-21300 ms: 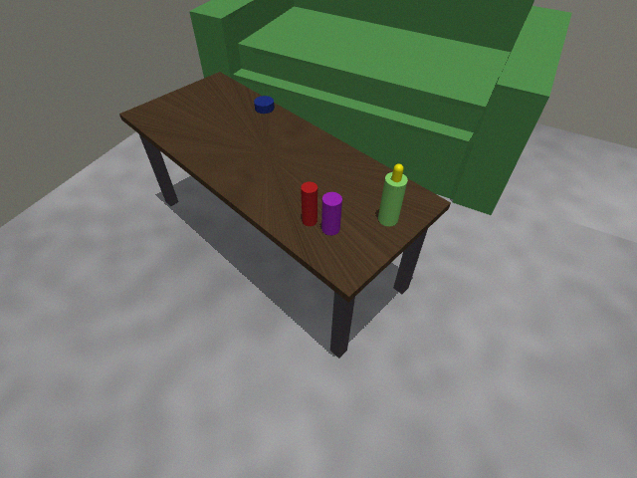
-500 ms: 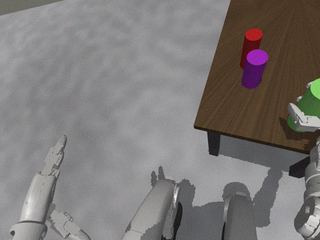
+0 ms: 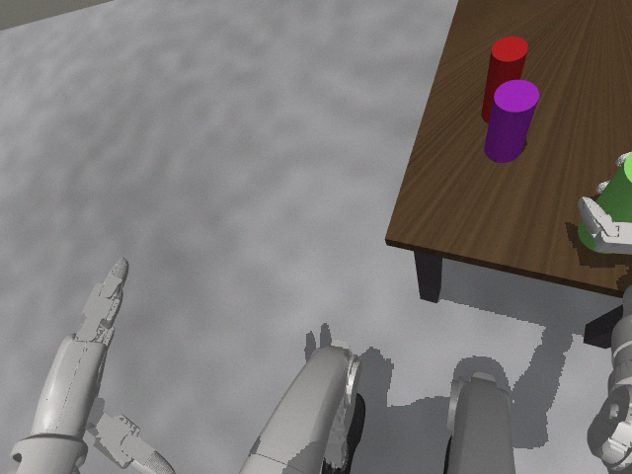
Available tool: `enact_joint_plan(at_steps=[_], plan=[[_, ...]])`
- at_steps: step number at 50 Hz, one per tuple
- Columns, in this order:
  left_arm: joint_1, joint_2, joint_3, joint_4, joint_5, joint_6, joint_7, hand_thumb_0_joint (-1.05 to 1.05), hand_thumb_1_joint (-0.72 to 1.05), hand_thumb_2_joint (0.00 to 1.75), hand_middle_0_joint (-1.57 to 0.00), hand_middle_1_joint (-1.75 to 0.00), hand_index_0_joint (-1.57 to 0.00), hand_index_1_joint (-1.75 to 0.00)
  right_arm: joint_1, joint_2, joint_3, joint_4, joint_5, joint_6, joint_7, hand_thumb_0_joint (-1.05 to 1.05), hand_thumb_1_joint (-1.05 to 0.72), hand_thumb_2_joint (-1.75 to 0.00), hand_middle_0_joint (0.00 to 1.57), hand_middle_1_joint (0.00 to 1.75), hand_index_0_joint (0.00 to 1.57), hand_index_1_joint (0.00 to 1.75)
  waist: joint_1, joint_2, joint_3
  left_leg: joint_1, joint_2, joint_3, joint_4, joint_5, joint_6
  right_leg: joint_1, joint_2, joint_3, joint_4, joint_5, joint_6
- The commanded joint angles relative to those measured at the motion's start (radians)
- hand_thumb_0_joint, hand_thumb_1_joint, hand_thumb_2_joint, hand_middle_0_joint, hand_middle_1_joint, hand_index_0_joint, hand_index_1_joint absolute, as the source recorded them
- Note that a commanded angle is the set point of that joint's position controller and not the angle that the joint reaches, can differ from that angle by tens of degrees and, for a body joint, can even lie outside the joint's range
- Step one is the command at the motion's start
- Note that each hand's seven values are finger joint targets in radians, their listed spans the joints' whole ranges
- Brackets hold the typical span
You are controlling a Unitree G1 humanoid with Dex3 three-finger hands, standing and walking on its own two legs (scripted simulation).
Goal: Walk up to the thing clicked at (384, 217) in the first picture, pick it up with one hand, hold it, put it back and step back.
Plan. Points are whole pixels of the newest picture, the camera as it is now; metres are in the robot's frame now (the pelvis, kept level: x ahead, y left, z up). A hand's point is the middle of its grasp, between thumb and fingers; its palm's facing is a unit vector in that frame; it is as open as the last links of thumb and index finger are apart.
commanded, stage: loosen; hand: right
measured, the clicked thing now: out of the picture +0.47 -0.24 -0.02
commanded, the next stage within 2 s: open in 0.10 s
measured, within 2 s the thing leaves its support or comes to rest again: neither
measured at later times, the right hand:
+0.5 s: hand (618, 209) +0.47 -0.23 -0.06, palm faces +0.26 +0.96 +0.01, open 12.1 cm
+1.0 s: hand out of the picture +0.47 -0.28 +0.04, palm faces +0.30 +0.95 -0.03, open 16.9 cm
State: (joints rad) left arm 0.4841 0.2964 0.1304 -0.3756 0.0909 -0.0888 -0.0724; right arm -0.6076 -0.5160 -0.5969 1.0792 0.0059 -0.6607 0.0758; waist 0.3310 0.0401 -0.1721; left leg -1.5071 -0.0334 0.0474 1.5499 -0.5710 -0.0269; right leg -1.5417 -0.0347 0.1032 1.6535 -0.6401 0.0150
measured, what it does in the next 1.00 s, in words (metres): stands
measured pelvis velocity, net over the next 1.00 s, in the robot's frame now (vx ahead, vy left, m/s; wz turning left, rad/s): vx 0.01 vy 0.00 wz -0.01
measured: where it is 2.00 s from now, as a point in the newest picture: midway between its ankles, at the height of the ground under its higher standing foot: outside the picture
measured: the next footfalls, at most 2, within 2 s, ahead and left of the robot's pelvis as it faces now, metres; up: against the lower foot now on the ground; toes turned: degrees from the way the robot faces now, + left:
none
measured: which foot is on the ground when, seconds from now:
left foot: down 0.00-1.00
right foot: down 0.00-1.00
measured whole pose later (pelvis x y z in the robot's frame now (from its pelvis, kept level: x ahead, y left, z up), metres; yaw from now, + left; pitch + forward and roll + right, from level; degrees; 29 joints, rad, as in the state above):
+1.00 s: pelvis +0.01 +0.00 +0.03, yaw -1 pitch +27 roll +6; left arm 0.52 0.28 0.11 -0.30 0.06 -0.06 -0.05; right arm -0.57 -0.55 -0.61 0.94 0.02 -0.51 0.11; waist 0.28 0.03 -0.19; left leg -1.35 -0.04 0.05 1.42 -0.54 -0.02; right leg -1.39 -0.04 0.10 1.53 -0.61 0.02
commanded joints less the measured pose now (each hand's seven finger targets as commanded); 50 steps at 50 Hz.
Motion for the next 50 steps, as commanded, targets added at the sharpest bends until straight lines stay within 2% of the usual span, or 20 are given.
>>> enact_joint_plan(at_steps=[1, 8, 10, 11, 15, 19, 22, 23, 24, 26, 28, 33, 35, 37, 40, 42, 43, 46, 48, 50], plan=[[0.09, 0.178, 0.15, -0.202, -0.013, -0.046, 0.028, 0.0, -0.51, 0.02, -0.05, -0.06, -0.06, -0.04, -0.29, -0.208, -0.017, -0.15, -0.001, -0.045, 0.0, 0.0, -0.24, -1.21, 1.25, 1.33, 1.28, 1.33, -0.007, -0.312, -0.474, 0.245, -0.025, 0.022, -0.147, 0.214, 0.064, 0.414, 0.002, -0.015, -0.241, 0.272, -0.015], [0.072, 0.19, 0.17, -0.207, -0.018, -0.05, 0.03, 0.0, -0.52, 0.03, -0.05, -0.06, -0.07, -0.05, -0.308, -0.203, 0.0, -0.156, -0.006, -0.024, 0.005, 0.0, -0.02, -0.72, 1.12, 0.95, 1.13, 0.95, -0.009, -0.33, -0.46, 0.205, -0.021, 0.018, -0.142, 0.153, 0.066, 0.403, 0.004, -0.02, -0.251, 0.194, -0.012], [0.08, 0.187, 0.168, -0.208, -0.018, -0.052, 0.03, 0.0, -0.52, 0.03, -0.05, -0.07, -0.07, -0.05, -0.312, -0.198, 0.002, -0.147, -0.004, -0.018, 0.005, 0.0, 0.13, -0.57, 1.07, 0.83, 1.08, 0.84, -0.001, -0.294, -0.452, 0.24, -0.019, 0.009, -0.158, 0.15, 0.061, 0.361, 0.006, -0.025, -0.238, 0.164, -0.019], [0.08, 0.186, 0.158, -0.217, -0.02, -0.053, 0.031, 0.0, -0.55, 0.05, -0.05, -0.06, -0.06, -0.06, -0.314, -0.217, -0.011, -0.162, -0.002, -0.018, 0.005, 0.0, 0.2, -0.59, 0.99, 0.81, 1.0, 0.81, -0.007, -0.283, -0.452, 0.255, -0.018, 0.004, -0.163, 0.149, 0.059, 0.341, 0.006, -0.026, -0.235, 0.154, -0.022], [0.08, 0.187, 0.161, -0.227, -0.024, -0.056, 0.036, 0.0, -0.55, 0.05, -0.05, -0.06, -0.06, -0.06, -0.321, -0.236, -0.017, -0.179, 0.002, -0.012, 0.004, 0.0, 0.38, -0.36, 0.87, 0.62, 0.88, 0.62, -0.013, -0.28, -0.483, 0.276, -0.017, -0.012, -0.173, 0.129, 0.057, 0.325, 0.006, -0.032, -0.228, 0.13, -0.022], [0.079, 0.195, 0.159, -0.219, -0.024, -0.055, 0.04, 0.0, -0.55, 0.06, -0.05, -0.06, -0.05, -0.06, -0.344, -0.255, -0.025, -0.224, 0.006, -0.017, 0.0, 0.0, 0.5, -0.23, 0.71, 0.48, 0.72, 0.48, -0.022, -0.313, -0.512, 0.267, -0.021, 0.002, -0.157, 0.161, 0.063, 0.375, 0.007, -0.027, -0.238, 0.177, -0.016], [0.077, 0.192, 0.162, -0.194, -0.021, -0.054, 0.042, 0.0, -0.56, 0.06, -0.06, -0.06, -0.05, -0.07, -0.337, -0.239, -0.017, -0.213, 0.006, -0.021, -0.001, 0.0, 0.51, -0.21, 0.59, 0.42, 0.6, 0.42, -0.013, -0.318, -0.486, 0.255, -0.024, 0.007, -0.156, 0.159, 0.065, 0.379, 0.006, -0.027, -0.239, 0.177, -0.015], [0.066, 0.194, 0.168, -0.191, -0.02, -0.055, 0.042, 0.0, -0.56, 0.06, -0.06, -0.06, -0.05, -0.07, -0.331, -0.257, -0.022, -0.223, 0.003, -0.02, -0.005, 0.0, 0.52, -0.2, 0.54, 0.39, 0.55, 0.39, -0.029, -0.343, -0.512, 0.256, -0.025, 0.006, -0.148, 0.176, 0.066, 0.396, 0.005, -0.028, -0.24, 0.199, -0.013], [0.082, 0.193, 0.17, -0.19, -0.018, -0.056, 0.042, 0.0, -0.56, 0.06, -0.06, -0.06, -0.05, -0.07, -0.339, -0.26, -0.019, -0.227, 0.001, -0.02, -0.004, 0.0, 0.51, -0.21, 0.5, 0.38, 0.51, 0.38, -0.016, -0.347, -0.526, 0.261, -0.025, 0.002, -0.152, 0.196, 0.063, 0.414, 0.003, -0.029, -0.226, 0.224, -0.015], [0.081, 0.191, 0.167, -0.183, -0.018, -0.056, 0.041, 0.0, -0.56, 0.06, -0.06, -0.06, -0.05, -0.08, -0.33, -0.232, -0.003, -0.21, 0.001, -0.018, -0.001, 0.0, 0.51, -0.21, 0.44, 0.35, 0.45, 0.35, -0.009, -0.351, -0.503, 0.253, -0.025, 0.004, -0.154, 0.194, 0.065, 0.41, 0.003, -0.03, -0.229, 0.223, -0.014], [0.079, 0.184, 0.159, -0.175, -0.019, -0.055, 0.039, 0.0, -0.56, 0.06, -0.06, -0.06, -0.05, -0.07, -0.31, -0.237, -0.01, -0.196, -0.001, -0.017, -0.005, 0.0, 0.47, -0.24, 0.38, 0.34, 0.39, 0.34, -0.022, -0.34, -0.476, 0.243, -0.024, 0.007, -0.159, 0.168, 0.066, 0.394, 0.003, -0.03, -0.237, 0.194, -0.013], [0.059, 0.199, 0.168, -0.208, -0.017, -0.06, 0.038, 0.0, -0.54, 0.04, -0.06, -0.06, -0.06, -0.06, -0.293, -0.202, 0.011, -0.204, 0.001, -0.016, 0.002, 0.0, 0.44, -0.26, 0.26, 0.29, 0.27, 0.29, -0.014, -0.346, -0.499, 0.251, -0.024, 0.017, -0.148, 0.206, 0.067, 0.435, 0.001, -0.023, -0.24, 0.252, -0.01], [0.054, 0.225, 0.188, -0.251, -0.021, -0.058, 0.041, 0.0, -0.54, 0.04, -0.06, -0.06, -0.06, -0.06, -0.318, -0.274, -0.022, -0.28, -0.002, -0.016, -0.002, 0.0, 0.44, -0.22, 0.22, 0.24, 0.23, 0.24, -0.028, -0.356, -0.586, 0.308, -0.023, 0.012, -0.16, 0.239, 0.064, 0.481, 0.002, -0.022, -0.24, 0.289, -0.013], [0.087, 0.196, 0.157, -0.196, -0.021, -0.046, 0.038, 0.0, -0.54, 0.04, -0.05, -0.06, -0.05, -0.06, -0.309, -0.268, -0.03, -0.276, 0.004, -0.007, 0.0, 0.0, 0.47, -0.15, 0.17, 0.18, 0.18, 0.18, -0.043, -0.366, -0.543, 0.298, -0.028, 0.018, -0.167, 0.237, 0.067, 0.488, 0.004, -0.023, -0.261, 0.306, -0.008], [0.088, 0.214, 0.176, -0.192, -0.027, -0.039, 0.039, 0.0, -0.54, 0.04, -0.05, -0.06, -0.05, -0.06, -0.317, -0.349, -0.071, -0.358, 0.007, 0.006, -0.003, 0.0, 0.5, -0.11, 0.13, 0.13, 0.13, 0.13, -0.073, -0.425, -0.606, 0.323, -0.029, 0.016, -0.186, 0.25, 0.067, 0.592, 0.001, -0.027, -0.288, 0.359, -0.001], [0.115, 0.179, 0.144, -0.12, -0.031, -0.025, 0.035, 0.0, -0.53, 0.04, -0.05, -0.06, -0.05, -0.05, -0.289, -0.314, -0.044, -0.346, 0.013, 0.028, 0.011, 0.0, 0.5, -0.05, 0.09, 0.08, 0.09, 0.08, -0.079, -0.433, -0.544, 0.33, -0.028, 0.011, -0.214, 0.24, 0.068, 0.586, 0.003, -0.036, -0.315, 0.345, 0.001], [0.119, 0.155, 0.121, -0.109, -0.032, -0.023, 0.034, 0.0, -0.54, 0.04, -0.05, -0.06, -0.05, -0.05, -0.296, -0.314, -0.037, -0.384, 0.015, 0.036, 0.015, 0.0, 0.5, -0.04, 0.08, 0.06, 0.08, 0.06, -0.099, -0.448, -0.548, 0.348, -0.026, 0.008, -0.228, 0.243, 0.068, 0.601, 0.004, -0.04, -0.327, 0.351, 0.001], [0.087, 0.158, 0.11, -0.105, -0.033, -0.018, 0.043, 0.0, -0.54, 0.04, -0.05, -0.05, -0.05, -0.05, -0.286, -0.309, -0.034, -0.391, 0.026, 0.073, 0.032, 0.0, 0.5, -0.04, 0.07, 0.05, 0.07, 0.05, -0.102, -0.395, -0.509, 0.393, -0.025, 0.011, -0.275, 0.235, 0.065, 0.6, 0.006, -0.038, -0.37, 0.315, 0.0], [0.072, 0.161, 0.107, -0.071, -0.032, -0.008, 0.051, 0.0, -0.56, 0.05, -0.05, -0.05, -0.05, -0.06, -0.289, -0.288, -0.012, -0.359, 0.034, 0.101, 0.043, 0.0, 0.5, -0.05, 0.06, 0.06, 0.06, 0.06, -0.111, -0.394, -0.48, 0.394, -0.022, 0.009, -0.299, 0.229, 0.066, 0.628, 0.005, -0.037, -0.397, 0.316, 0.002], [0.046, 0.167, 0.107, -0.054, -0.038, -0.007, 0.059, 0.0, -0.56, 0.05, -0.05, -0.05, -0.05, -0.06, -0.281, -0.223, 0.022, -0.278, 0.053, 0.128, 0.063, 0.0, 0.51, -0.05, 0.05, 0.05, 0.05, 0.05, -0.081, -0.32, -0.4, 0.393, -0.023, 0.018, -0.326, 0.212, 0.063, 0.596, 0.003, -0.025, -0.426, 0.28, -0.003]])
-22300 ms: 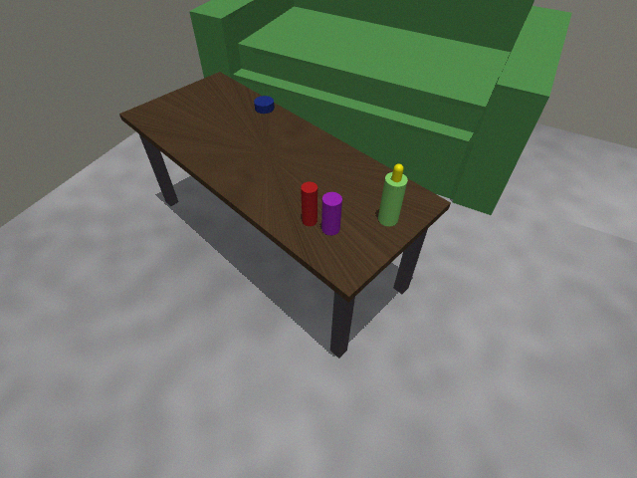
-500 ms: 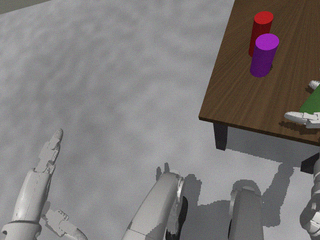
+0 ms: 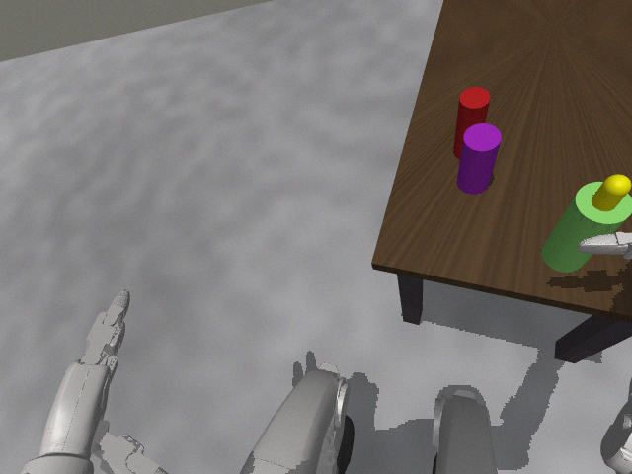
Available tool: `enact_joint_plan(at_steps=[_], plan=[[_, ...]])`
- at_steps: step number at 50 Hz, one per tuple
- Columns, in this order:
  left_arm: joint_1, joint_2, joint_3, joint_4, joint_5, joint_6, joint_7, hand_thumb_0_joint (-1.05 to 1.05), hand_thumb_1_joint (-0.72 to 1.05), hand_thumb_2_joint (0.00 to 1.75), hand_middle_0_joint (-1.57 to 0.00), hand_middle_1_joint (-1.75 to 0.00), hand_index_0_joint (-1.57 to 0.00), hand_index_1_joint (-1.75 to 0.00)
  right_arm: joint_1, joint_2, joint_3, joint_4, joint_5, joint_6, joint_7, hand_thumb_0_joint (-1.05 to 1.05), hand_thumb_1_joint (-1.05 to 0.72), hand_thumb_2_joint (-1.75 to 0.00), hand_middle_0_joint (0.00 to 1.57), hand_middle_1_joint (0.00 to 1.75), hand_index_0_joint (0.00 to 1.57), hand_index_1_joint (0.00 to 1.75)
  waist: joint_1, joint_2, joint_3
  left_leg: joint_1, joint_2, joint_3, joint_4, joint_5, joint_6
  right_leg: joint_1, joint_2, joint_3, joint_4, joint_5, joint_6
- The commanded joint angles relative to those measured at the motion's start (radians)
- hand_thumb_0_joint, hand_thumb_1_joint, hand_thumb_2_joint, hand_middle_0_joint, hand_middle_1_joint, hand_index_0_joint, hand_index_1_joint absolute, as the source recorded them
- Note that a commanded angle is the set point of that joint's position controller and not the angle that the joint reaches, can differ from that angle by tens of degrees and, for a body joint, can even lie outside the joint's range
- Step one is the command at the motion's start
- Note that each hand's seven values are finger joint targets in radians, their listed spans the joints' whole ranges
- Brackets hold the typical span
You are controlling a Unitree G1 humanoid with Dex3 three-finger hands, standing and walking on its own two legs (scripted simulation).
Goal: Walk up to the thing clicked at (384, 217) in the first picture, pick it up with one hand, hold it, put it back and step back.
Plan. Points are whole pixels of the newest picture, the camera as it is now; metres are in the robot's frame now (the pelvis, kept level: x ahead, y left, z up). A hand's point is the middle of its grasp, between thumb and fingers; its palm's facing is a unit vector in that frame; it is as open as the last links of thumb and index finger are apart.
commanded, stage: rise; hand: right
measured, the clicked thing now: (587, 223) +0.47 -0.24 -0.06
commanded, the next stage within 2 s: home in 0.20 s
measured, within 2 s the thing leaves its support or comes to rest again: neither
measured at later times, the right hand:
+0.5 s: hand out of the picture +0.44 -0.36 +0.12, palm faces +0.46 +0.84 -0.29, open 17.4 cm
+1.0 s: hand out of the picture +0.27 -0.22 +0.07, palm faces +0.21 +0.95 -0.22, open 17.5 cm
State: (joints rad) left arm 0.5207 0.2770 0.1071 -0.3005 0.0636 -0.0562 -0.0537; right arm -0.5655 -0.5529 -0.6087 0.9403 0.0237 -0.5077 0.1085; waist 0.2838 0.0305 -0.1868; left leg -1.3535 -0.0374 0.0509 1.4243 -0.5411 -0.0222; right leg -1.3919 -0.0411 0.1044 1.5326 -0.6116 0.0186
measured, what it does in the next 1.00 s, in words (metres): rises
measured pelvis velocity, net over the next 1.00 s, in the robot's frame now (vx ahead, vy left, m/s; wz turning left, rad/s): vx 0.05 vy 0.00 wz -0.05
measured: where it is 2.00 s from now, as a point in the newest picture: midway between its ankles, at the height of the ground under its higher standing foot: outside the picture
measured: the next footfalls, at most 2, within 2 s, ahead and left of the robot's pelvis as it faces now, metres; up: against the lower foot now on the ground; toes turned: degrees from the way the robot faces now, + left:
none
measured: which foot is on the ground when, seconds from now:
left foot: down 0.00-1.00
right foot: down 0.00-1.00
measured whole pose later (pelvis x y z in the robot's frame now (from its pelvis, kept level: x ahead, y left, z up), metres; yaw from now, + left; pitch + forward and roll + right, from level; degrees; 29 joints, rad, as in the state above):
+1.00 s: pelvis +0.05 +0.00 +0.13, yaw -3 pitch +8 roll +2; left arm 0.37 0.20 -0.05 0.20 -0.05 0.09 0.06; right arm 0.21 -0.24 -0.08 0.31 0.04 0.03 -0.08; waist 0.02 0.02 -0.11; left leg -0.55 0.01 0.00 0.82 -0.41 -0.03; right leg -0.57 -0.01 0.03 0.87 -0.45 0.00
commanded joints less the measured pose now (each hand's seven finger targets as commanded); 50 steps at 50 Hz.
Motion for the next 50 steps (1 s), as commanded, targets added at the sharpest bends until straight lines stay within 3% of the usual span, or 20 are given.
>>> enact_joint_plan(at_steps=[1, 4, 6, 7, 9, 11, 14, 15, 17, 19, 21, 24, 27, 29, 30, 34, 42, 48, 49, 50], plan=[[-0.009, 0.191, 0.127, -0.137, -0.011, -0.04, 0.045, 0.0, -0.56, 0.05, -0.06, -0.05, -0.05, -0.06, -0.33, -0.201, 0.024, -0.153, 0.039, -0.016, 0.034, 0.0, 0.5, -0.06, 0.06, 0.05, 0.06, 0.05, -0.042, -0.267, -0.394, 0.275, -0.017, 0.012, -0.22, 0.187, 0.055, 0.436, 0.011, -0.025, -0.313, 0.24, -0.013], [-0.035, 0.157, 0.072, -0.122, -0.014, -0.041, 0.052, 0.0, -0.56, 0.05, -0.06, -0.05, -0.05, -0.06, -0.34, -0.149, 0.069, -0.094, 0.044, 0.012, 0.063, 0.0, 0.49, -0.05, 0.07, 0.05, 0.07, 0.05, -0.03, -0.197, -0.354, 0.319, -0.011, -0.004, -0.27, 0.177, 0.048, 0.421, 0.007, -0.027, -0.335, 0.207, -0.024], [-0.008, 0.151, 0.065, -0.077, -0.019, -0.042, 0.057, 0.0, -0.57, 0.07, -0.07, -0.07, -0.06, -0.09, -0.338, -0.171, 0.057, -0.051, 0.05, 0.021, 0.072, 0.0, 0.47, -0.06, 0.05, 0.05, 0.06, 0.05, -0.036, -0.162, -0.327, 0.351, -0.004, -0.023, -0.297, 0.168, 0.042, 0.395, 0.012, -0.035, -0.339, 0.191, -0.029], [-0.02, 0.195, 0.082, -0.133, -0.047, -0.008, 0.062, 0.0, -0.55, 0.05, -0.07, -0.07, -0.07, -0.07, -0.247, -0.507, -0.01, 0.02, -0.078, 0.113, 0.012, 0.0, 0.51, -0.06, 0.05, 0.06, 0.06, 0.06, -0.146, -0.205, -0.382, 0.481, 0.005, -0.06, -0.363, 0.148, 0.039, 0.474, 0.022, -0.055, -0.424, 0.208, -0.019], [0.078, 0.172, 0.074, -0.073, -0.048, 0.03, 0.053, 0.0, -0.53, 0.03, -0.06, -0.06, -0.07, -0.06, -0.339, -0.291, 0.103, -0.037, -0.051, 0.171, -0.039, 0.0, 0.53, -0.05, 0.05, 0.06, 0.06, 0.06, -0.076, -0.222, -0.314, 0.434, -0.002, -0.029, -0.387, 0.151, 0.04, 0.545, 0.022, -0.053, -0.471, 0.199, -0.018], [0.11, 0.173, 0.081, 0.013, -0.051, 0.055, 0.051, 0.0, -0.52, 0.05, -0.06, -0.06, -0.06, -0.06, -0.354, -0.348, 0.075, -0.064, -0.06, 0.221, -0.067, 0.0, 0.54, -0.05, 0.05, 0.06, 0.06, 0.06, -0.106, -0.266, -0.33, 0.439, -0.009, -0.01, -0.402, 0.205, 0.044, 0.625, 0.03, -0.063, -0.502, 0.262, -0.014], [0.001, 0.224, 0.105, -0.034, -0.06, 0.071, 0.058, 0.0, -0.36, 0.12, -0.04, -0.04, -0.04, -0.04, -0.427, -0.523, 0.015, -0.222, -0.083, 0.258, -0.116, 0.0, 0.42, -0.08, 0.05, 0.06, 0.06, 0.06, -0.165, -0.293, -0.547, 0.559, -0.014, 0.006, -0.415, 0.326, 0.044, 0.792, 0.025, -0.062, -0.506, 0.438, -0.009], [-0.01, 0.225, 0.11, -0.005, -0.062, 0.082, 0.063, 0.0, -0.28, 0.19, -0.01, -0.02, -0.02, -0.02, -0.407, -0.486, 0.036, -0.194, -0.081, 0.272, -0.13, 0.0, 0.34, -0.11, 0.05, 0.06, 0.06, 0.06, -0.158, -0.265, -0.505, 0.58, -0.014, 0.003, -0.441, 0.343, 0.04, 0.787, 0.028, -0.069, -0.513, 0.439, -0.013], [-0.05, 0.207, 0.092, 0.081, -0.067, 0.093, 0.073, 0.0, -0.12, 0.35, -0.13, -0.18, -0.13, -0.18, -0.356, -0.398, 0.091, -0.103, -0.079, 0.292, -0.157, 0.0, 0.5, -0.05, 0.05, 0.05, 0.05, 0.05, -0.156, -0.215, -0.38, 0.595, -0.015, 0.008, -0.481, 0.318, 0.041, 0.751, 0.03, -0.07, -0.555, 0.401, -0.016], [-0.165, 0.158, 0.013, 0.077, -0.07, 0.089, 0.081, 0.0, 0.04, 0.51, -0.13, -0.19, -0.13, -0.19, -0.443, -0.352, 0.137, -0.071, -0.084, 0.291, -0.177, 0.0, 0.58, -0.04, 0.05, 0.05, 0.05, 0.05, -0.158, -0.191, -0.335, 0.604, -0.012, 0.004, -0.514, 0.272, 0.043, 0.737, 0.023, -0.071, -0.596, 0.353, -0.014], [-0.188, 0.116, -0.06, 0.12, -0.065, 0.086, 0.081, 0.0, 0.2, 0.53, -0.14, -0.19, -0.14, -0.19, -0.381, -0.318, 0.158, 0.068, -0.09, 0.3, -0.183, 0.0, 0.56, -0.05, 0.05, 0.05, 0.05, 0.05, -0.175, -0.174, -0.244, 0.607, -0.011, 0.001, -0.546, 0.234, 0.042, 0.718, 0.019, -0.078, -0.629, 0.317, -0.01], [-0.165, 0.051, -0.149, 0.138, -0.064, 0.08, 0.069, 0.0, 0.3, 0.56, -0.14, -0.2, -0.14, -0.2, -0.352, -0.266, 0.195, 0.067, -0.091, 0.312, -0.173, 0.0, 0.55, -0.06, 0.05, 0.05, 0.05, 0.05, -0.189, -0.21, -0.272, 0.673, -0.009, 0.005, -0.567, 0.286, 0.043, 0.775, 0.021, -0.085, -0.662, 0.385, -0.003], [-0.056, 0.042, -0.157, 0.207, -0.073, 0.095, 0.051, 0.0, 0.37, 0.59, -0.15, -0.21, -0.15, -0.21, -0.133, -0.23, 0.202, 0.042, -0.071, 0.359, -0.149, 0.0, 0.52, -0.07, 0.06, 0.06, 0.06, 0.06, -0.205, -0.202, -0.249, 0.735, -0.006, 0.011, -0.588, 0.38, 0.041, 0.828, 0.028, -0.094, -0.683, 0.511, 0.001], [-0.055, 0.078, -0.111, 0.217, -0.081, 0.106, 0.047, 0.0, 0.5, 0.67, -0.16, -0.23, -0.16, -0.23, -0.07, -0.219, 0.219, -0.06, -0.053, 0.393, -0.142, 0.0, 0.49, -0.09, 0.06, 0.06, 0.06, 0.06, -0.195, -0.178, -0.26, 0.756, -0.005, 0.014, -0.598, 0.418, 0.038, 0.87, 0.029, -0.091, -0.696, 0.557, -0.002], [-0.051, 0.131, -0.052, 0.229, -0.088, 0.114, 0.051, 0.0, 0.53, 0.69, -0.16, -0.24, -0.16, -0.24, -0.007, -0.248, 0.202, -0.111, -0.043, 0.416, -0.144, 0.0, 0.49, -0.09, 0.06, 0.06, 0.06, 0.06, -0.197, -0.158, -0.239, 0.762, -0.003, 0.019, -0.607, 0.413, 0.037, 0.875, 0.028, -0.089, -0.712, 0.55, -0.003], [-0.143, 0.167, 0.023, 0.233, -0.116, 0.116, 0.077, 0.0, 0.61, 0.73, -0.17, -0.25, -0.17, -0.25, 0.056, -0.115, 0.306, -0.4, -0.008, 0.463, -0.153, 0.0, 0.52, -0.07, 0.06, 0.06, 0.06, 0.06, -0.197, -0.128, -0.223, 0.765, 0.003, 0.024, -0.638, 0.365, 0.039, 0.948, 0.017, -0.081, -0.769, 0.481, -0.009], [-0.169, -0.001, -0.141, 0.274, -0.117, 0.106, 0.115, 0.0, 0.89, 0.89, -0.2, -0.3, -0.2, -0.29, 0.406, 0.071, 0.412, -0.709, 0.016, 0.454, -0.198, 0.0, 0.54, -0.06, 0.05, 0.05, 0.05, 0.05, -0.271, -0.141, -0.158, 0.874, 0.019, 0.017, -0.657, 0.397, 0.047, 0.981, 0.019, -0.09, -0.808, 0.562, 0.007], [-0.139, 0.039, -0.074, 0.346, -0.105, 0.118, 0.125, 0.0, 0.89, 0.9, -0.2, -0.3, -0.2, -0.29, 0.703, 0.135, 0.459, -0.874, 0.026, 0.483, -0.2, 0.0, 0.6, -0.03, 0.05, 0.04, 0.05, 0.04, -0.283, -0.179, -0.115, 0.905, 0.025, 0.003, -0.672, 0.438, 0.043, 0.966, 0.032, -0.114, -0.802, 0.572, 0.005], [-0.193, 0.098, -0.063, 0.557, -0.113, 0.118, 0.139, 0.0, 0.89, 0.9, -0.2, -0.3, -0.2, -0.3, 0.763, 0.119, 0.409, -0.916, 0.026, 0.499, -0.227, 0.0, 0.6, -0.02, 0.05, 0.04, 0.05, 0.04, -0.268, -0.176, -0.073, 0.885, 0.01, 0.002, -0.669, 0.427, 0.041, 0.961, 0.018, -0.096, -0.788, 0.541, -0.001], [-0.192, 0.057, -0.088, 0.515, -0.114, 0.109, 0.141, 0.0, 0.89, 0.9, -0.2, -0.3, -0.2, -0.3, 0.904, 0.257, 0.53, -0.881, 0.026, 0.519, -0.217, 0.0, 0.6, -0.03, 0.05, 0.04, 0.05, 0.04, -0.251, -0.125, -0.013, 0.879, 0.009, 0.006, -0.677, 0.404, 0.038, 0.928, 0.021, -0.101, -0.796, 0.509, -0.004]])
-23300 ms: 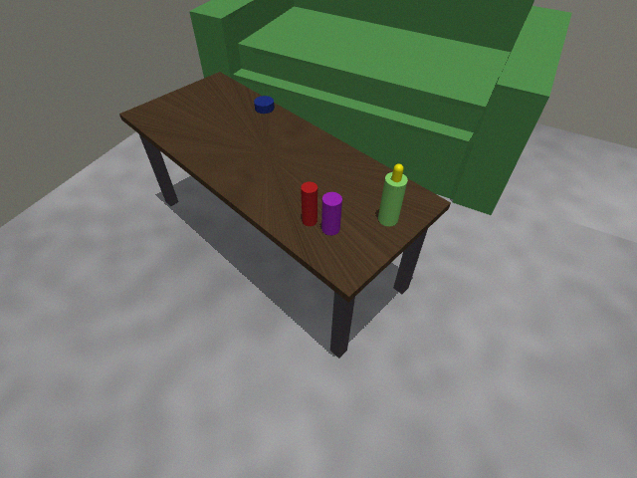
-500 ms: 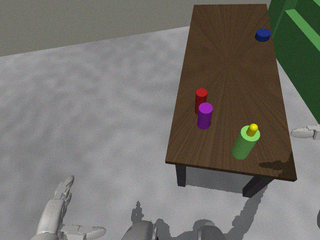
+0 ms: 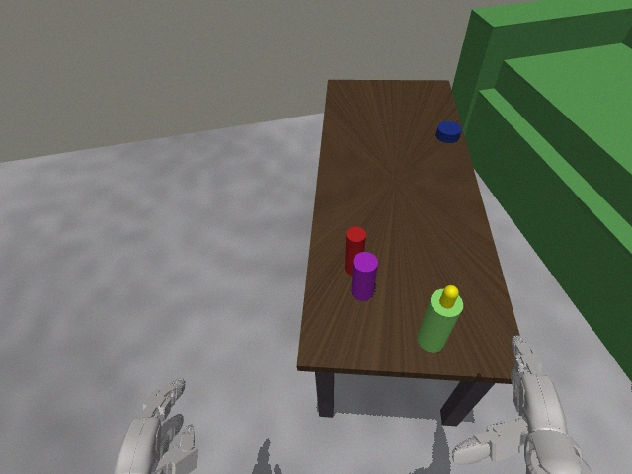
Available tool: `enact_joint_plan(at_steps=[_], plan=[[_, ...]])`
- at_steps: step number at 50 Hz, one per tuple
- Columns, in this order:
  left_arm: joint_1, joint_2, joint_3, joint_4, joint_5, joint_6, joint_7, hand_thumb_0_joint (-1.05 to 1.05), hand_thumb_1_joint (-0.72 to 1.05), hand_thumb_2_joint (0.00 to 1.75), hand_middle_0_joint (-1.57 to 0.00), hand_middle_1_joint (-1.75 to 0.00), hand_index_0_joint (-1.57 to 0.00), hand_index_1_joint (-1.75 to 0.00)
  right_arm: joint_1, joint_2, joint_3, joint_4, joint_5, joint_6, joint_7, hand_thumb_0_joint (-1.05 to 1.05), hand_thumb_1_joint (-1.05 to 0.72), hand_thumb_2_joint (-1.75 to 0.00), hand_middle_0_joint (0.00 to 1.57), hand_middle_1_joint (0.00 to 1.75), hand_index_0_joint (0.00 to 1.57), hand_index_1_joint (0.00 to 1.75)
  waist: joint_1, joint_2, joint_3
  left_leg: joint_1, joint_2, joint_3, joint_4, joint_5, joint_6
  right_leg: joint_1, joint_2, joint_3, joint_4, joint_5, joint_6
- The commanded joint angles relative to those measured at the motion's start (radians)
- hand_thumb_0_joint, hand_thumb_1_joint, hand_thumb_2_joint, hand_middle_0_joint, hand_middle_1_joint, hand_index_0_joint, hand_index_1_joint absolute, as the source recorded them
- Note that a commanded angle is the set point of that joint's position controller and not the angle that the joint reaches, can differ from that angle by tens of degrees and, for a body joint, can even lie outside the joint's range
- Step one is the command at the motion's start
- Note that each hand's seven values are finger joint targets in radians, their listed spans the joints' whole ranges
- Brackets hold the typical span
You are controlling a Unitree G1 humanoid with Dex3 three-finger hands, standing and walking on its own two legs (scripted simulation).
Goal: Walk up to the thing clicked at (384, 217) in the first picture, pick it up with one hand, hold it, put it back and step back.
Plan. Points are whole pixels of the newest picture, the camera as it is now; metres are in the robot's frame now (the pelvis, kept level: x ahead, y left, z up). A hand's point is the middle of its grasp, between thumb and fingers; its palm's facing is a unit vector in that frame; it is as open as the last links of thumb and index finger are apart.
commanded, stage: home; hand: right
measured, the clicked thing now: (440, 316) +0.43 -0.21 -0.19
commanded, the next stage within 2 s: none
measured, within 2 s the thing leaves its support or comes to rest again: neither
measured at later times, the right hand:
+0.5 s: hand out of the picture +0.15 -0.16 -0.06, palm faces +0.13 +0.96 -0.26, open 17.6 cm
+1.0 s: hand out of the picture +0.15 -0.18 -0.06, palm faces +0.13 +0.96 -0.26, open 17.7 cm
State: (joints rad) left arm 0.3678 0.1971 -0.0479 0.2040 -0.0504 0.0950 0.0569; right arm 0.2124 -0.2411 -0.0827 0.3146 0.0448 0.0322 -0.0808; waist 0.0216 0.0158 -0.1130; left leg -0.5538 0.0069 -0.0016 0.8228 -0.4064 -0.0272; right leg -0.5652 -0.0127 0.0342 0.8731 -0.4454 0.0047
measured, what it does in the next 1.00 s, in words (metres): stands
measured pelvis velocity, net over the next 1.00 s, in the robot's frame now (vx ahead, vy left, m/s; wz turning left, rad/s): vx -0.03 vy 0.00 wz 0.00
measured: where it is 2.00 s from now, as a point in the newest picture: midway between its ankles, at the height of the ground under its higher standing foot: outside the picture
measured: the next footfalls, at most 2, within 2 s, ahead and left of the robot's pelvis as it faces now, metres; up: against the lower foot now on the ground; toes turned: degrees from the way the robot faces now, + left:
none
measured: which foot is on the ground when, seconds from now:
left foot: down 0.00-1.00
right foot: down 0.00-1.00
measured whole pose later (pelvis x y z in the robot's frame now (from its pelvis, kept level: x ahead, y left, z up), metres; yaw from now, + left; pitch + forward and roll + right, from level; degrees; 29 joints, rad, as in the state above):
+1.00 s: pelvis -0.03 +0.00 -0.01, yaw +0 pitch +6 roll +2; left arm 0.27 0.20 -0.03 0.51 -0.02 -0.14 0.14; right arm 0.46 -0.20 0.01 0.02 0.01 0.20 -0.14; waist 0.02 -0.02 -0.09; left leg -0.59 0.00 0.00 0.90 -0.42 -0.03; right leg -0.60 -0.02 0.04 0.97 -0.46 0.00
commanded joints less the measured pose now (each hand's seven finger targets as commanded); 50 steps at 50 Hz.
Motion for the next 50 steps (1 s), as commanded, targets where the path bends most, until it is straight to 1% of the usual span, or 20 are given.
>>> enact_joint_plan(at_steps=[1, 5, 6, 7, 11, 13, 17, 18, 19, 20, 24, 25, 26, 28, 30, 32, 37, 42, 45, 50], plan=[[-0.058, 0.124, 0.06, -0.005, -0.002, -0.052, 0.034, 0.0, 0.89, 0.9, -0.2, -0.3, -0.2, -0.3, 0.104, -0.052, 0.026, -0.326, 0.007, -0.014, -0.025, 0.0, 0.57, -0.04, 0.05, 0.05, 0.05, 0.05, 0.009, -0.101, -0.099, 0.087, -0.031, 0.058, -0.079, 0.266, 0.041, 0.089, -0.004, -0.033, -0.128, 0.318, 0.004], [-0.11, 0.123, 0.068, 0.032, 0.003, -0.074, 0.05, 0.0, 0.89, 0.9, -0.2, -0.3, -0.2, -0.3, 0.137, -0.103, -0.005, -0.394, -0.006, 0.003, -0.041, 0.0, 0.59, -0.03, 0.05, 0.05, 0.05, 0.05, 0.013, -0.059, -0.054, 0.054, -0.029, 0.047, -0.089, 0.195, 0.03, 0.042, 0.004, -0.038, -0.112, 0.203, -0.013], [-0.116, 0.124, 0.071, 0.039, 0.004, -0.082, 0.055, 0.0, 0.89, 0.9, -0.2, -0.3, -0.2, -0.3, 0.16, -0.065, 0.022, -0.373, -0.007, 0.007, -0.039, 0.0, 0.56, -0.05, 0.05, 0.05, 0.05, 0.05, 0.03, -0.016, -0.056, 0.052, -0.03, 0.049, -0.082, 0.21, 0.028, 0.041, 0.002, -0.032, -0.104, 0.215, -0.016], [-0.13, 0.125, 0.073, 0.033, 0.006, -0.093, 0.06, 0.0, 0.89, 0.9, -0.2, -0.3, -0.2, -0.3, 0.146, -0.058, 0.034, -0.415, -0.009, 0.009, -0.04, 0.0, 0.55, -0.05, 0.05, 0.05, 0.05, 0.05, 0.026, -0.01, -0.069, 0.051, -0.026, 0.045, -0.081, 0.21, 0.026, 0.043, 0.004, -0.031, -0.094, 0.209, -0.018], [-0.15, 0.128, 0.077, 0.056, 0.012, -0.131, 0.081, 0.0, 0.9, 0.9, -0.2, -0.3, -0.2, -0.3, 0.116, -0.087, 0.007, -0.45, -0.018, 0.025, -0.052, 0.0, 0.56, -0.05, 0.05, 0.05, 0.05, 0.05, 0.023, 0.0, -0.079, 0.042, -0.018, 0.029, -0.09, 0.143, 0.023, 0.03, 0.013, -0.032, -0.076, 0.139, -0.023], [-0.152, 0.126, 0.077, 0.069, 0.014, -0.152, 0.087, 0.0, 0.9, 0.9, -0.2, -0.3, -0.2, -0.3, 0.114, -0.075, 0.021, -0.448, -0.022, 0.033, -0.056, 0.0, 0.57, -0.04, 0.05, 0.05, 0.05, 0.05, 0.029, 0.0, -0.075, 0.029, -0.014, 0.023, -0.096, 0.104, 0.022, 0.023, 0.015, -0.036, -0.075, 0.101, -0.024], [-0.169, 0.124, 0.074, 0.08, 0.021, -0.189, 0.089, 0.0, 0.9, 0.9, -0.2, -0.3, -0.2, -0.3, 0.198, -0.066, 0.029, -0.433, -0.027, 0.054, -0.057, 0.0, 0.58, -0.04, 0.05, 0.05, 0.05, 0.05, -0.004, 0.008, -0.064, 0.035, 0.003, -0.001, -0.133, 0.016, 0.024, 0.005, 0.025, -0.048, -0.069, 0.06, -0.019], [-0.168, 0.114, 0.066, 0.094, 0.021, -0.198, 0.086, 0.0, 0.9, 0.9, -0.2, -0.3, -0.2, -0.3, 0.187, -0.034, 0.064, -0.431, -0.025, 0.057, -0.057, 0.0, 0.6, -0.03, 0.05, 0.04, 0.05, 0.04, 0.004, 0.013, -0.056, 0.03, -0.001, 0.006, -0.13, 0.01, 0.024, 0.0, 0.023, -0.048, -0.073, 0.054, -0.02], [-0.172, 0.124, 0.075, 0.091, 0.022, -0.204, 0.086, 0.0, 0.9, 0.9, -0.2, -0.3, -0.2, -0.3, 0.238, -0.057, 0.03, -0.429, -0.028, 0.064, -0.061, 0.0, 0.58, -0.03, 0.05, 0.05, 0.05, 0.05, -0.016, -0.012, -0.076, 0.042, -0.003, 0.007, -0.122, 0.028, 0.027, 0.006, 0.024, -0.046, -0.073, 0.069, -0.016], [-0.174, 0.114, 0.065, 0.101, 0.022, -0.21, 0.086, 0.0, 0.9, 0.9, -0.2, -0.3, -0.2, -0.3, 0.226, -0.028, 0.058, -0.419, -0.027, 0.07, -0.058, 0.0, 0.6, -0.02, 0.05, 0.04, 0.05, 0.04, -0.001, 0.014, -0.046, 0.027, -0.004, 0.009, -0.135, 0.011, 0.024, -0.008, 0.026, -0.05, -0.071, 0.056, -0.019], [-0.181, 0.123, 0.072, 0.114, 0.023, -0.222, 0.084, 0.0, 0.9, 0.9, -0.2, -0.3, -0.2, -0.3, 0.238, -0.073, 0.006, -0.419, -0.03, 0.078, -0.064, 0.0, 0.61, -0.02, 0.05, 0.04, 0.05, 0.04, -0.016, 0.025, -0.037, 0.03, -0.003, 0.012, -0.131, 0.008, 0.022, -0.028, 0.026, -0.05, -0.07, 0.054, -0.019], [-0.184, 0.125, 0.07, 0.114, 0.024, -0.224, 0.083, 0.0, 0.9, 0.9, -0.2, -0.3, -0.2, -0.3, 0.248, -0.046, 0.033, -0.395, -0.027, 0.082, -0.061, 0.0, 0.6, -0.02, 0.05, 0.04, 0.05, 0.04, -0.008, 0.015, 0.01, 0.003, -0.005, 0.011, -0.141, -0.037, 0.023, -0.045, 0.025, -0.051, -0.078, 0.016, -0.018], [-0.178, 0.131, 0.076, 0.117, 0.025, -0.228, 0.087, 0.0, 0.9, 0.9, -0.2, -0.3, -0.2, -0.3, 0.215, -0.074, 0.007, -0.429, -0.028, 0.08, -0.062, 0.0, 0.59, -0.03, 0.05, 0.04, 0.05, 0.04, -0.004, 0.009, -0.007, -0.001, -0.007, 0.009, -0.141, -0.047, 0.024, -0.037, 0.025, -0.05, -0.079, 0.004, -0.017], [-0.186, 0.126, 0.069, 0.112, 0.025, -0.235, 0.088, 0.0, 0.9, 0.9, -0.2, -0.3, -0.2, -0.3, 0.199, -0.069, 0.016, -0.435, -0.026, 0.079, -0.062, 0.0, 0.6, -0.02, 0.05, 0.04, 0.05, 0.04, -0.005, 0.001, 0.007, -0.004, -0.007, 0.011, -0.144, -0.073, 0.024, -0.043, 0.024, -0.05, -0.085, -0.021, -0.018], [-0.185, 0.134, 0.071, 0.111, 0.027, -0.247, 0.09, 0.0, 0.9, 0.9, -0.2, -0.3, -0.2, -0.3, 0.173, -0.084, 0.007, -0.483, -0.025, 0.079, -0.065, 0.0, 0.61, -0.02, 0.04, 0.04, 0.04, 0.04, -0.006, -0.031, -0.017, -0.003, -0.013, 0.022, -0.125, -0.064, 0.028, -0.029, 0.019, -0.041, -0.099, -0.027, -0.017], [-0.181, 0.136, 0.075, 0.114, 0.029, -0.253, 0.098, 0.0, 0.9, 0.9, -0.2, -0.3, -0.2, -0.3, 0.159, -0.068, 0.025, -0.492, -0.027, 0.08, -0.066, 0.0, 0.61, -0.02, 0.04, 0.04, 0.04, 0.04, 0.011, -0.028, -0.04, -0.002, -0.02, 0.025, -0.116, -0.047, 0.028, -0.01, 0.018, -0.041, -0.096, -0.02, -0.018], [-0.178, 0.132, 0.073, 0.13, 0.033, -0.275, 0.101, 0.0, 0.9, 0.9, -0.2, -0.3, -0.2, -0.3, 0.197, -0.037, 0.053, -0.475, -0.032, 0.093, -0.069, 0.0, 0.6, -0.02, 0.05, 0.04, 0.05, 0.04, 0.005, -0.035, -0.043, 0.011, -0.026, 0.046, -0.095, -0.004, 0.029, -0.007, 0.012, -0.031, -0.101, 0.015, -0.016], [-0.182, 0.139, 0.078, 0.142, 0.035, -0.282, 0.101, 0.0, 0.9, 0.9, -0.2, -0.3, -0.2, -0.3, 0.215, -0.035, 0.046, -0.459, -0.038, 0.105, -0.071, 0.0, 0.59, -0.03, 0.05, 0.04, 0.05, 0.04, -0.002, -0.042, -0.03, 0.003, -0.034, 0.057, -0.072, 0.012, 0.031, -0.007, 0.001, -0.008, -0.12, 0.032, -0.007], [-0.18, 0.132, 0.075, 0.14, 0.036, -0.285, 0.102, 0.0, 0.9, 0.9, -0.2, -0.3, -0.2, -0.3, 0.225, -0.065, 0.017, -0.469, -0.039, 0.111, -0.072, 0.0, 0.61, -0.02, 0.04, 0.04, 0.04, 0.04, -0.013, -0.032, -0.049, 0.024, -0.033, 0.06, -0.069, 0.025, 0.028, -0.015, 0.0, -0.002, -0.121, 0.043, -0.006], [-0.174, 0.138, 0.075, 0.14, 0.037, -0.288, 0.104, 0.0, 0.9, 0.9, -0.2, -0.3, -0.2, -0.3, 0.196, -0.046, 0.043, -0.486, -0.037, 0.119, -0.066, 0.0, 0.59, -0.03, 0.05, 0.04, 0.05, 0.04, 0.001, -0.068, -0.044, 0.015, -0.034, 0.058, -0.054, 0.061, 0.031, 0.004, -0.007, 0.008, -0.128, 0.081, 0.0]])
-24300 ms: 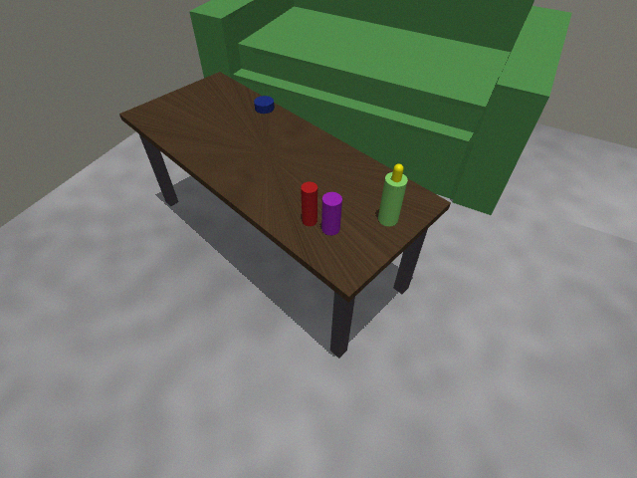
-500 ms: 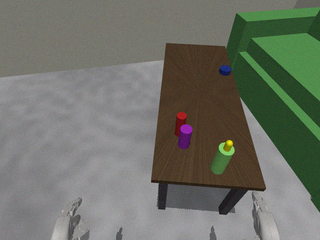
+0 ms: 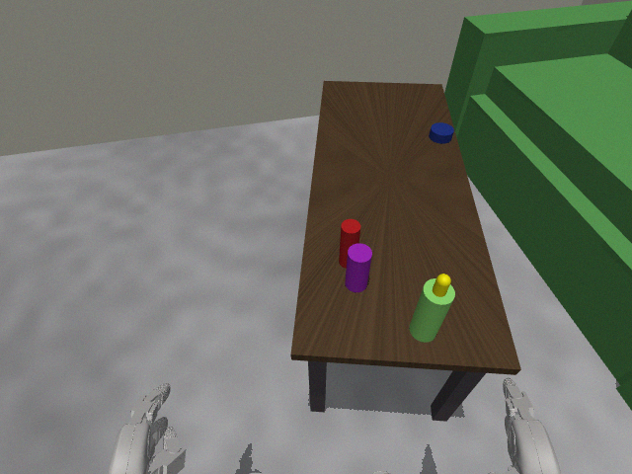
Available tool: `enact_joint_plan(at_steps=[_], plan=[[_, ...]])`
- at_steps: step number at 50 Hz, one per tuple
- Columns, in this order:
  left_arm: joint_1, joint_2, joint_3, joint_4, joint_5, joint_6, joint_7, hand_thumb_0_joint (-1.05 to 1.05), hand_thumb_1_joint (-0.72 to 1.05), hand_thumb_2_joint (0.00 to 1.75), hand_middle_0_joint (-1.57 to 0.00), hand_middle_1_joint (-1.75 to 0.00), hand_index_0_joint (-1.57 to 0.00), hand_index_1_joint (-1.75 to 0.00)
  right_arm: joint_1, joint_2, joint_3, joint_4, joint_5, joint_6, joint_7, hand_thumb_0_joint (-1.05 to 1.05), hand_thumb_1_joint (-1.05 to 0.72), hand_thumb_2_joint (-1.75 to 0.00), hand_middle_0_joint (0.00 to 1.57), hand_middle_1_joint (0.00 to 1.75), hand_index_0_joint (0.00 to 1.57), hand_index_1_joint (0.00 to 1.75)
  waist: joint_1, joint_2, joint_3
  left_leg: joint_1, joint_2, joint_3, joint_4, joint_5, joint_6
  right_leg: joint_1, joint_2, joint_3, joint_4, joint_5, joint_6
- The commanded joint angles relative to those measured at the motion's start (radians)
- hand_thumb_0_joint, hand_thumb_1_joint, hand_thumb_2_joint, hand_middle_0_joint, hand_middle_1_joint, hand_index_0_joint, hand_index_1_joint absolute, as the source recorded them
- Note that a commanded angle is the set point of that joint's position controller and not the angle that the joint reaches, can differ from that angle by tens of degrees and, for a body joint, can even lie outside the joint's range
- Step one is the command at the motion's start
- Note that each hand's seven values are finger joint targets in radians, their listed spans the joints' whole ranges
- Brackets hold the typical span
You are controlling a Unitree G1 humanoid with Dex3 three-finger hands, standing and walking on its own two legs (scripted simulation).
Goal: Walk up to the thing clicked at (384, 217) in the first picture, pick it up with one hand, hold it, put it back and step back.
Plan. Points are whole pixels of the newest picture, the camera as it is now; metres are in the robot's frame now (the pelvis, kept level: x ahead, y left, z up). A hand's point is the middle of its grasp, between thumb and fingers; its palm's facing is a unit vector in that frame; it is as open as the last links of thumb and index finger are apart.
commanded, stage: home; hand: right
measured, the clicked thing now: (433, 305) +0.45 -0.21 -0.18
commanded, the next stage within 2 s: stand in 1.18 s
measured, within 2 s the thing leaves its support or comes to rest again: neither
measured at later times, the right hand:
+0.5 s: hand (471, 444) +0.18 -0.18 -0.05, palm faces +0.12 +0.96 -0.27, open 17.5 cm
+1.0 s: hand (472, 456) +0.17 -0.17 -0.05, palm faces +0.12 +0.96 -0.27, open 17.5 cm
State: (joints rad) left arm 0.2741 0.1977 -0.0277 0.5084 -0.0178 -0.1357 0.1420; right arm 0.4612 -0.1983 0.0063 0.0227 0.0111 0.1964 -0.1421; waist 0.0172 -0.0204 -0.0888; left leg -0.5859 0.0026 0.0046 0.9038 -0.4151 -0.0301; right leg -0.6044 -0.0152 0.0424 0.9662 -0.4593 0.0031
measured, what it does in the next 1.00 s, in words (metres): stands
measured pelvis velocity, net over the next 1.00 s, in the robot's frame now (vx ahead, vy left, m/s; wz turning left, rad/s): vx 0.00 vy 0.01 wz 0.00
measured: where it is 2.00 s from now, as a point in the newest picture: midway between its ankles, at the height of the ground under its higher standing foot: outside the picture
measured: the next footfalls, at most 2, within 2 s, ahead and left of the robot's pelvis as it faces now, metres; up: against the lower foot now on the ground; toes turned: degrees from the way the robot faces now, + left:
none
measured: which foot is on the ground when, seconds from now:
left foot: down 0.00-1.00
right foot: down 0.00-1.00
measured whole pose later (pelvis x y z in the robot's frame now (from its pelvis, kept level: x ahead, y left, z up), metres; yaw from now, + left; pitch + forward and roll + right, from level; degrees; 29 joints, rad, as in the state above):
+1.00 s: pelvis +0.00 +0.01 +0.00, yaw +0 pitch +6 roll +2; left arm 0.28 0.21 -0.02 0.51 -0.01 -0.15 0.15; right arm 0.47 -0.20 0.01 -0.01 0.01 0.25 -0.14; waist 0.02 -0.03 -0.10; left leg -0.60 0.00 0.01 0.92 -0.42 -0.02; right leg -0.61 -0.02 0.05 0.97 -0.46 0.01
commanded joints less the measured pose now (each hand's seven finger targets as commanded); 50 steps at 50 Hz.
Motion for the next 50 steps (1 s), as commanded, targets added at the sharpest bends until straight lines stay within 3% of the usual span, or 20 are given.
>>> enact_joint_plan(at_steps=[1, 10, 11, 12, 14, 19, 22, 25, 28, 36, 41, 50], plan=[[-0.072, 0.138, 0.059, -0.163, 0.005, -0.061, 0.017, 0.0, 0.9, 0.9, -0.2, -0.3, -0.2, -0.3, -0.03, -0.08, -0.042, -0.203, -0.005, -0.042, -0.003, 0.0, 0.58, -0.03, 0.05, 0.04, 0.05, 0.04, 0.003, -0.03, -0.092, 0.056, -0.03, 0.054, -0.124, 0.098, 0.034, 0.057, -0.007, 0.005, -0.219, 0.129, 0.005], [-0.061, 0.135, 0.056, -0.155, 0.007, -0.059, 0.014, 0.0, 0.9, 0.9, -0.2, -0.3, -0.2, -0.3, -0.021, -0.097, -0.059, -0.198, -0.008, -0.02, 0.001, 0.0, 0.56, -0.04, 0.05, 0.05, 0.05, 0.05, -0.001, -0.013, -0.096, 0.071, -0.034, 0.061, -0.123, 0.13, 0.033, 0.057, -0.006, 0.002, -0.209, 0.182, 0.006], [-0.064, 0.139, 0.059, -0.164, 0.008, -0.061, 0.013, 0.0, 0.9, 0.9, -0.2, -0.3, -0.2, -0.3, -0.025, -0.075, -0.03, -0.207, -0.006, -0.019, 0.004, 0.0, 0.56, -0.04, 0.05, 0.05, 0.05, 0.05, 0.002, -0.028, -0.1, 0.069, -0.032, 0.059, -0.12, 0.142, 0.034, 0.06, -0.008, 0.005, -0.209, 0.195, 0.009], [-0.062, 0.135, 0.056, -0.157, 0.008, -0.059, 0.014, 0.0, 0.9, 0.9, -0.2, -0.3, -0.2, -0.3, -0.02, -0.101, -0.061, -0.212, -0.006, -0.015, 0.001, 0.0, 0.57, -0.04, 0.05, 0.05, 0.05, 0.05, -0.004, -0.039, -0.106, 0.078, -0.033, 0.059, -0.122, 0.151, 0.034, 0.064, -0.005, -0.004, -0.199, 0.206, 0.008], [-0.062, 0.138, 0.061, -0.165, 0.007, -0.059, 0.015, 0.0, 0.9, 0.9, -0.2, -0.3, -0.2, -0.3, -0.014, -0.087, -0.046, -0.2, -0.008, -0.009, 0.004, 0.0, 0.57, -0.04, 0.05, 0.05, 0.05, 0.05, 0.002, -0.013, -0.119, 0.081, -0.034, 0.059, -0.119, 0.173, 0.033, 0.071, -0.004, -0.005, -0.192, 0.231, 0.005], [-0.058, 0.138, 0.06, -0.159, 0.009, -0.058, 0.017, 0.0, 0.9, 0.9, -0.2, -0.3, -0.2, -0.3, -0.028, -0.099, -0.061, -0.207, -0.006, -0.002, 0.001, 0.0, 0.57, -0.04, 0.05, 0.05, 0.05, 0.05, 0.004, -0.011, -0.129, 0.088, -0.031, 0.055, -0.124, 0.192, 0.032, 0.072, 0.004, -0.02, -0.176, 0.242, -0.002], [-0.064, 0.133, 0.054, -0.164, 0.008, -0.054, 0.019, 0.0, 0.9, 0.9, -0.2, -0.3, -0.2, -0.3, -0.041, -0.097, -0.054, -0.204, -0.003, 0.001, 0.002, 0.0, 0.57, -0.04, 0.05, 0.05, 0.05, 0.05, 0.007, -0.002, -0.088, 0.077, -0.029, 0.051, -0.141, 0.158, 0.029, 0.048, 0.007, -0.027, -0.18, 0.191, -0.006], [-0.061, 0.131, 0.057, -0.16, 0.009, -0.054, 0.023, 0.0, 0.9, 0.9, -0.2, -0.3, -0.2, -0.3, -0.019, -0.108, -0.073, -0.201, -0.007, 0.004, 0.001, 0.0, 0.56, -0.05, 0.05, 0.05, 0.05, 0.05, 0.002, 0.002, -0.109, 0.09, -0.026, 0.043, -0.147, 0.178, 0.027, 0.06, 0.014, -0.038, -0.163, 0.203, -0.008], [-0.064, 0.136, 0.059, -0.161, 0.008, -0.056, 0.023, 0.0, 0.9, 0.9, -0.2, -0.3, -0.2, -0.3, -0.038, -0.091, -0.05, -0.205, -0.004, 0.006, 0.001, 0.0, 0.57, -0.04, 0.05, 0.05, 0.05, 0.05, 0.013, 0.0, -0.094, 0.075, -0.028, 0.046, -0.145, 0.164, 0.028, 0.05, 0.011, -0.035, -0.171, 0.189, -0.007], [-0.064, 0.136, 0.061, -0.165, 0.01, -0.06, 0.024, 0.0, 0.9, 0.9, -0.2, -0.3, -0.2, -0.3, -0.03, -0.105, -0.066, -0.219, -0.007, 0.007, -0.002, 0.0, 0.56, -0.05, 0.05, 0.05, 0.05, 0.05, 0.003, 0.001, -0.118, 0.082, -0.026, 0.045, -0.143, 0.157, 0.028, 0.053, 0.011, -0.034, -0.166, 0.181, -0.008], [-0.076, 0.138, 0.058, -0.167, 0.008, -0.063, 0.025, 0.0, 0.9, 0.9, -0.2, -0.3, -0.2, -0.3, -0.046, -0.094, -0.052, -0.215, -0.004, 0.004, -0.002, 0.0, 0.56, -0.05, 0.05, 0.05, 0.05, 0.05, 0.006, -0.008, -0.056, 0.032, -0.028, 0.041, -0.161, 0.031, 0.032, 0.025, 0.009, -0.033, -0.192, 0.055, -0.008], [-0.072, 0.138, 0.058, -0.17, 0.009, -0.072, 0.031, 0.0, 0.9, 0.9, -0.2, -0.3, -0.2, -0.3, -0.031, -0.096, -0.051, -0.212, -0.005, 0.0, -0.004, 0.0, 0.56, -0.04, 0.05, 0.05, 0.05, 0.05, 0.007, 0.015, -0.09, 0.042, -0.029, 0.047, -0.15, 0.052, 0.031, 0.022, 0.007, -0.028, -0.181, 0.077, -0.009]])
